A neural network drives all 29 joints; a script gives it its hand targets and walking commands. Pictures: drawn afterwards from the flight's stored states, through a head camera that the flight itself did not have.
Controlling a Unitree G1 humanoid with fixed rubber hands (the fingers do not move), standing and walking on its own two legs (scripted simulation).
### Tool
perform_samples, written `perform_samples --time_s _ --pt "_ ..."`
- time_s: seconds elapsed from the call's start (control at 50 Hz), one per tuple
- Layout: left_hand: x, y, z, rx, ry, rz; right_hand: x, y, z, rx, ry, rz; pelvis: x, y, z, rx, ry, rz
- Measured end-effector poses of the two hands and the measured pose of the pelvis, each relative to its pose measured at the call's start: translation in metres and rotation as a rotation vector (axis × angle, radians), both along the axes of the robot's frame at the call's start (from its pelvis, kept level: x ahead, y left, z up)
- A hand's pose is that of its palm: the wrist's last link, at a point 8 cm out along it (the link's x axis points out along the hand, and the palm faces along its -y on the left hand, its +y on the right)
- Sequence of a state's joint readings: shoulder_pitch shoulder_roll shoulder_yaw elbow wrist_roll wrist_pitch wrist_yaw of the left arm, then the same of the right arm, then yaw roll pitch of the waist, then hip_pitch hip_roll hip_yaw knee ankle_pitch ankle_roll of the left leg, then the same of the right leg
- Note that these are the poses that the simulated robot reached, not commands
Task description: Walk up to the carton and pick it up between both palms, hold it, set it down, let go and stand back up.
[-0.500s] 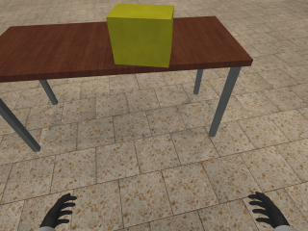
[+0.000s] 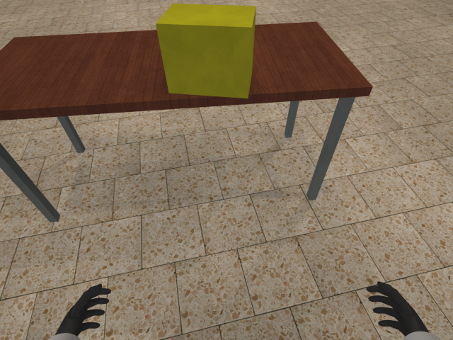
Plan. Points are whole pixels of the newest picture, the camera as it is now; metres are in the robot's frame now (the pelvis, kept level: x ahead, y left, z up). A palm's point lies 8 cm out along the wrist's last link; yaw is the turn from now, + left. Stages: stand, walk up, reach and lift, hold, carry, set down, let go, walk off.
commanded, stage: stand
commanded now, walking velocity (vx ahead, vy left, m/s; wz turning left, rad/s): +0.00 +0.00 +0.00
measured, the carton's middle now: (210, 51) +0.95 +0.07 +0.07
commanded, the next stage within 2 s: none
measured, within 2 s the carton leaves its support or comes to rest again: neither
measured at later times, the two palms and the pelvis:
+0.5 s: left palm (70, 332) +0.16 +0.29 -0.06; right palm (413, 332) +0.15 -0.29 -0.05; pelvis +0.00 +0.00 +0.00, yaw +0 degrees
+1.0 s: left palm (69, 333) +0.16 +0.29 -0.05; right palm (415, 335) +0.15 -0.29 -0.05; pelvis +0.00 +0.00 +0.00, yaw +0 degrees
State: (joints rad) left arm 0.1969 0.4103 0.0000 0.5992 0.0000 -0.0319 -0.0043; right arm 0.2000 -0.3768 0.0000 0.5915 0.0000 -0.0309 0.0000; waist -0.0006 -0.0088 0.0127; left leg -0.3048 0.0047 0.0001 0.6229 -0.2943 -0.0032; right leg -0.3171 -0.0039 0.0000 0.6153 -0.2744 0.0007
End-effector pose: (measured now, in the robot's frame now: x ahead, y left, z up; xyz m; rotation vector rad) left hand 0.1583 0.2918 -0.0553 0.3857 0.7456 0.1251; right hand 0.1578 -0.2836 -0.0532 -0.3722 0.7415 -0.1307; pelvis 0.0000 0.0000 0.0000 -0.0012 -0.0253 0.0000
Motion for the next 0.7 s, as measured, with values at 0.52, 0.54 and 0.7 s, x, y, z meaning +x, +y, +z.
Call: perform_samples --time_s 0.52,0.54,0.7 --pt "-0.0007 0.0021 0.0002 -0.002 0.005 -0.002 -0.0033 -0.0015 0.0004 -0.01 0.017 -0.004 -0.0005 0.0018 0.0015 -0.003 0.004 0.0" --pt "-0.0007 0.0022 0.0002 -0.002 0.005 -0.002 -0.0034 -0.0016 0.0003 -0.01 0.017 -0.004 -0.0005 0.0019 0.0015 -0.003 0.004 0.0" --pt "-0.0011 0.0025 0.0005 -0.001 0.006 -0.003 -0.0044 -0.0018 0.0001 -0.01 0.02 -0.005 -0.0009 0.0019 0.0017 -0.003 0.005 0.0"
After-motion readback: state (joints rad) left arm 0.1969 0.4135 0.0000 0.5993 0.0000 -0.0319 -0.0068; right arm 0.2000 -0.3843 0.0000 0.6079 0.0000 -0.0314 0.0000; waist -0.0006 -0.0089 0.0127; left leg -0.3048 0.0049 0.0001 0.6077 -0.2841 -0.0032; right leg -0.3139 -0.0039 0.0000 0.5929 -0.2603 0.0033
